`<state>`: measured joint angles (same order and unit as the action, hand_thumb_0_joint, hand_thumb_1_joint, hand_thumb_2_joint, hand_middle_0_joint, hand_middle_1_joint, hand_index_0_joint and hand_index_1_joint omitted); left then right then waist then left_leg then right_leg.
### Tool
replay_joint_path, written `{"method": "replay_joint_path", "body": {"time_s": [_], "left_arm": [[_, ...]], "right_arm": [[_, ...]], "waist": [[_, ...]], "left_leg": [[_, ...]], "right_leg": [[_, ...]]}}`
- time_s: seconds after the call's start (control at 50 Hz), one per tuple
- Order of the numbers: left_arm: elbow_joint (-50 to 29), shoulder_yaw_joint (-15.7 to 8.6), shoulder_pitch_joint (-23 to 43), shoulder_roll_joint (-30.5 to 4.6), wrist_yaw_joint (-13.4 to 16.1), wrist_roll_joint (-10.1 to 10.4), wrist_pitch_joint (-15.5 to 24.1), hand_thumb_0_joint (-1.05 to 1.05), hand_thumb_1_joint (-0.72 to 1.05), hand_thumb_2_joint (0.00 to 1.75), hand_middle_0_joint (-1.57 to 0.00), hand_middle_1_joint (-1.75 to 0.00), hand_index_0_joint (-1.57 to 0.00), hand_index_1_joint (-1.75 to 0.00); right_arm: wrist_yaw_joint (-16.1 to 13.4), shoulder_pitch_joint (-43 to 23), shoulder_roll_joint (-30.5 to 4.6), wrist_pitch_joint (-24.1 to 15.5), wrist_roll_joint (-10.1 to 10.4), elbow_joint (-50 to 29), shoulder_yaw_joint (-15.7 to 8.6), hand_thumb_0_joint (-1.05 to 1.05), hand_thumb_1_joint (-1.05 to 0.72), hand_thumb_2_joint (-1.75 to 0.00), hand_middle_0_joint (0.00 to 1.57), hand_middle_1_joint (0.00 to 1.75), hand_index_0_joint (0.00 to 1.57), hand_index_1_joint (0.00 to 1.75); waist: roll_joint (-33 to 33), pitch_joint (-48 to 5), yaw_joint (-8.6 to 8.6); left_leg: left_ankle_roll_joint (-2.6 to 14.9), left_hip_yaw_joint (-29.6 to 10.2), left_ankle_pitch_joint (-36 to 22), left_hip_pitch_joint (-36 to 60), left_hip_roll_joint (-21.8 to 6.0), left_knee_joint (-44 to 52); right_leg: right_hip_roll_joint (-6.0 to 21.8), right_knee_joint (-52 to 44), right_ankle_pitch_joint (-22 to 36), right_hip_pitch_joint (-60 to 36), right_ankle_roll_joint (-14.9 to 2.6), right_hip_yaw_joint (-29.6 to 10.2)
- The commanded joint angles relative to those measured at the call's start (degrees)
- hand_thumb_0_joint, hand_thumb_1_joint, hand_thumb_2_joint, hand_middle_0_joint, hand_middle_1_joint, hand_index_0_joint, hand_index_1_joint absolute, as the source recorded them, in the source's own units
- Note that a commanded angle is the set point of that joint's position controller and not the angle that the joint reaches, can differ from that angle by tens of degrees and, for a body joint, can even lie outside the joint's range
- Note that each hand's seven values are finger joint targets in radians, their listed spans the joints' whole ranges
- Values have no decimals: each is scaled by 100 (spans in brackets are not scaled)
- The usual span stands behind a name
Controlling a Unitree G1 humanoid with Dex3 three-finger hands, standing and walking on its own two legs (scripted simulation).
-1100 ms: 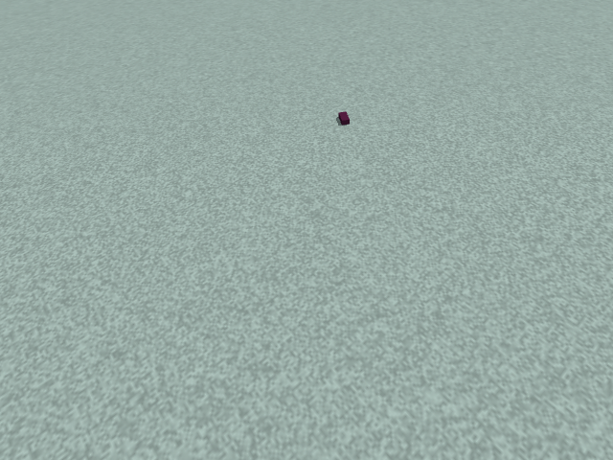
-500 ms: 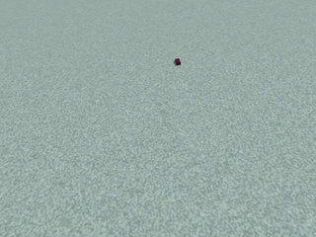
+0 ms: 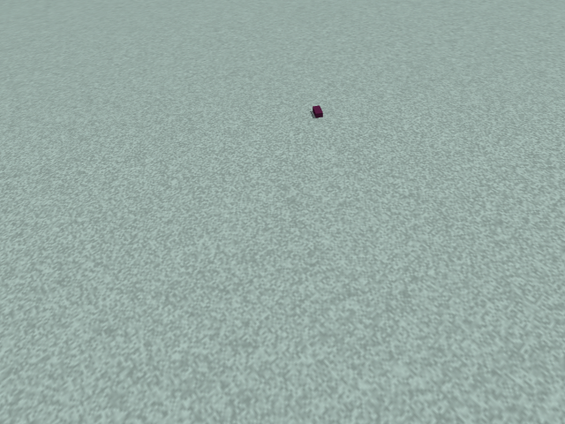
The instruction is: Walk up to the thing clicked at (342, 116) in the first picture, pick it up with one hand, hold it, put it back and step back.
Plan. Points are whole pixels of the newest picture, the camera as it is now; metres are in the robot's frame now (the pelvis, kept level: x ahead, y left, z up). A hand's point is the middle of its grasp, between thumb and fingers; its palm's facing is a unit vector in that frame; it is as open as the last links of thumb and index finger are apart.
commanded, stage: stand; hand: left
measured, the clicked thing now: (317, 111) +2.04 -0.18 -0.77
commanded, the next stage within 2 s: walk up in 0.02 s
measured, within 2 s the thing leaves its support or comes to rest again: neither
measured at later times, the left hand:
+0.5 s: hand (208, 287) +0.41 +0.20 -0.14, palm faces -0.43 -0.78 -0.46, open 7.4 cm
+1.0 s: hand (221, 191) +0.74 +0.21 -0.19, palm faces -0.62 -0.57 -0.54, open 7.4 cm
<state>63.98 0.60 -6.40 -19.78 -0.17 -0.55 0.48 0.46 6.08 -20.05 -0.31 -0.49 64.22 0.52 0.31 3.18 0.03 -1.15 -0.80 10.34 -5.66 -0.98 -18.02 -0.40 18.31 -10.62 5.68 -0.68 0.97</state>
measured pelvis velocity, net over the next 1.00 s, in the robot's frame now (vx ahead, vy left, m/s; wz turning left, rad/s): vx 0.45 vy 0.02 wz -0.77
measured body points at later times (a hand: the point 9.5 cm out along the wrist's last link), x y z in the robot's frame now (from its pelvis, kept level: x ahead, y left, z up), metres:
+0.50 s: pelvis +0.15 -0.01 -0.04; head +0.15 -0.03 +0.40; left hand +0.43 +0.24 -0.11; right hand +0.00 -0.34 -0.16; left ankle -0.01 +0.14 -0.75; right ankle +0.22 -0.18 -0.75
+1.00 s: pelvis +0.45 +0.02 -0.05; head +0.48 +0.03 +0.39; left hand +0.77 +0.24 -0.16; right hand +0.27 -0.28 -0.12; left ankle +0.58 +0.06 -0.75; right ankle +0.28 -0.12 -0.69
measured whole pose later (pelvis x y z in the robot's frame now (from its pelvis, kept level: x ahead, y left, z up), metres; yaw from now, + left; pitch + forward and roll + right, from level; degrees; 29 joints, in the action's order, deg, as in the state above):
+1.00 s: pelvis +0.45 +0.02 -0.05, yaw -44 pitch -1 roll -1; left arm 54.6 -4.8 -14.8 -31.6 3.9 -1.1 1.0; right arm 7.0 15.0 -25.2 -0.8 -2.9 42.0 -6.5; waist -2.2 2.5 -3.7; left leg -0.4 4.5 21.1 -29.3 -5.1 -50.4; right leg 3.6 67.8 -27.4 28.2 -4.5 -10.2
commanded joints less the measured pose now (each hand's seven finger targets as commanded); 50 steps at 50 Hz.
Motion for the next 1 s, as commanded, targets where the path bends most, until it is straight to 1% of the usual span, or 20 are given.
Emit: {"method": "replay_joint_path", "body": {"time_s": [0.0, 0.04, 0.1, 0.14, 0.16, 0.18, 0.22, 0.28, 0.4, 0.46, 0.48, 0.52, 0.54, 0.6, 0.66, 0.8, 0.86, 0.9, 0.94, 0.98], "left_arm": [[-798, -689, -611, -2084, -170, -73, 172, 0, 90, 90, -20, -30, -20, -30], [-947, -685, -120, -2025, -262, -89, 184, 0, 90, 90, -20, -30, -20, -30], [-1304, -801, 569, -1948, -264, -98, 287, 0, 90, 90, -20, -30, -20, -30], [-1502, -772, 595, -1871, -277, -59, 278, 0, 90, 90, -20, -30, -20, -30], [-1741, -652, 1037, -1514, -292, -71, 261, 0, 90, 90, -20, -30, -20, -30], [-1763, -530, 1018, -1021, -254, -37, 270, 0, 90, 90, -20, -30, -20, -30], [-1755, -584, 709, -1585, -224, -56, 285, 0, 90, 90, -20, -30, -20, -30], [-1327, -603, 162, -1712, -353, 124, 315, 0, 90, 90, -20, -30, -20, -30], [-1575, -567, 640, -1535, -400, 160, 381, 0, 90, 90, -20, -30, -20, -30], [-1052, -796, -1325, -1903, -251, 201, 306, 0, 90, 90, -20, -30, -20, -30], [-834, -941, -2224, -2193, -139, 171, 296, 0, 90, 90, -20, -30, -20, -30], [-977, -1088, -2563, -2843, 67, 97, 238, 0, 90, 90, -20, -30, -20, -30], [-1292, -1076, -1931, -2924, 130, 104, 247, 0, 90, 90, -20, -30, -20, -30], [-1693, -871, -790, -2471, 254, 210, 397, 0, 90, 90, -20, -30, -20, -30], [-1790, -804, 5, -2341, 196, 193, 605, 0, 90, 90, -20, -30, -20, -30], [-1850, -903, 154, -2558, 273, 23, 701, 0, 90, 90, -20, -30, -20, -30], [-1888, -923, 410, -2470, 329, -103, 542, 0, 90, 90, -20, -30, -20, -30], [-1925, -586, -41, -1395, 367, -198, 370, 0, 90, 90, -20, -30, -20, -30], [-1793, -436, -1202, -1237, 443, 62, 333, 0, 90, 90, -20, -30, -20, -30], [-1447, -528, -1226, -1890, 458, 64, 385, 0, 90, 90, -20, -30, -20, -30]], "right_arm": [[173, -500, -2080, -279, -192, -1200, -821, 0, -90, -90, 20, 30, 20, 30], [339, -392, -1777, -262, -246, -1220, -779, 0, -90, -90, 20, 30, 20, 30], [472, 144, -1339, -236, -170, -1372, -769, 0, -90, -90, 20, 30, 20, 30], [441, 720, -1478, -275, -112, -1391, -845, 0, -90, -90, 20, 30, 20, 30], [365, 1340, -1820, -309, -146, -1277, -974, 0, -90, -90, 20, 30, 20, 30], [254, 1308, -2202, -308, -216, -1313, -1104, 0, -90, -90, 20, 30, 20, 30], [277, 192, -2107, -346, -157, -1800, -1012, 0, -90, -90, 20, 30, 20, 30], [282, 110, -1674, -485, -242, -1769, -934, 0, -90, -90, 20, 30, 20, 30], [434, 366, -1871, -380, -187, -1903, -924, 0, -90, -90, 20, 30, 20, 30], [382, -39, -1926, -354, -180, -2225, -940, 0, -90, -90, 20, 30, 20, 30], [381, 208, -1772, -339, -216, -2287, -873, 0, -90, -90, 20, 30, 20, 30], [458, 381, -1658, -305, -50, -2590, -719, 0, -90, -90, 20, 30, 20, 30], [455, 158, -1969, -287, -79, -2620, -772, 0, -90, -90, 20, 30, 20, 30], [529, -80, -1926, -324, -119, -2489, -741, 0, -90, -90, 20, 30, 20, 30], [651, 801, -1816, -126, -214, -2374, -775, 0, -90, -90, 20, 30, 20, 30], [928, 1075, -1793, 115, -255, -2536, -996, 0, -90, -90, 20, 30, 20, 30], [808, 1962, -1787, 109, -249, -2347, -1129, 0, -90, -90, 20, 30, 20, 30], [624, 2862, -2101, -81, -377, -2178, -1278, 0, -90, -90, 20, 30, 20, 30], [416, 1181, -2758, -214, -179, -2589, -1386, 0, -90, -90, 20, 30, 20, 30], [382, 495, -2514, -213, -179, -2768, -1399, 0, -90, -90, 20, 30, 20, 30]], "waist": [[435, -721, 25], [-174, -45, -264], [-1162, 11, -568], [-930, -342, -881], [49, -565, -1351], [1620, -549, -1313], [840, -133, -719], [650, -211, -426], [705, 112, -465], [451, -721, 619], [-264, -1209, 1014], [-1528, -1534, 996], [-1135, -1505, 844], [208, 103, 200], [-448, 426, -519], [-1183, -196, -693], [-571, -383, -1247], [1877, -200, -1573], [2655, -110, -344], [2092, -222, -227]], "left_leg": [[483, -2, 2424, 385, -445, -1169], [574, -148, 2869, 206, -90, -1793], [509, -361, 1595, -489, 47, -1779], [575, -437, 1592, 857, -23, -431], [756, -1092, 2452, 2895, -629, 899], [1011, -2719, 2974, 3152, -2143, 1142], [1295, -2488, 2530, 1554, -2567, 1293], [848, -883, 1550, 1713, -1494, 851], [623, 657, -538, 348, -1047, 134], [393, 1185, -2449, -1206, -720, -2239], [271, 1187, -2295, -2117, -350, -3796], [-10, -45, 2172, -4505, 400, -5853], [3, -833, 2174, -4525, -67, -6254], [140, -789, 1186, -3787, -696, -5391], [238, -370, 718, -2287, -721, -4157], [-101, 156, -804, -398, -673, -3226], [-94, 256, -63, 471, -475, -2591], [-11, -1037, 2765, 82, -926, -716], [152, -3691, 3770, -544, -2324, 1316], [28, -3100, 3627, -1082, -2011, 1506]], "right_leg": [[867, -78, -2050, 1037, -529, -1902], [1098, -634, -3487, 2494, -590, -2761], [1160, -721, -2603, 2120, -717, -3068], [664, -154, -2047, 2672, -369, -2260], [-136, 811, -1949, 4421, 241, -1083], [-562, 2965, -2131, 5455, 24, -237], [527, 3583, -1492, 4704, 74, -232], [737, 3188, -972, 3952, -7, -132], [438, 1792, 164, 2030, -57, 927], [117, 1884, 306, -994, -368, 1168], [65, 1830, -425, -2271, -487, 977], [2322, 256, -2309, -3293, -1699, -4172], [2641, -241, -3593, -2647, -1946, -5000], [1977, -487, -2629, 20, -1324, -3034], [1208, -723, -2455, 2353, -832, -1590], [790, -464, -2330, 3797, -630, -669], [684, 1152, -2404, 3802, -463, -580], [-157, 4833, -2456, 4295, -362, -432], [54, 6549, -1655, 4570, -541, -810], [561, 6538, -921, 4022, -431, -911]]}}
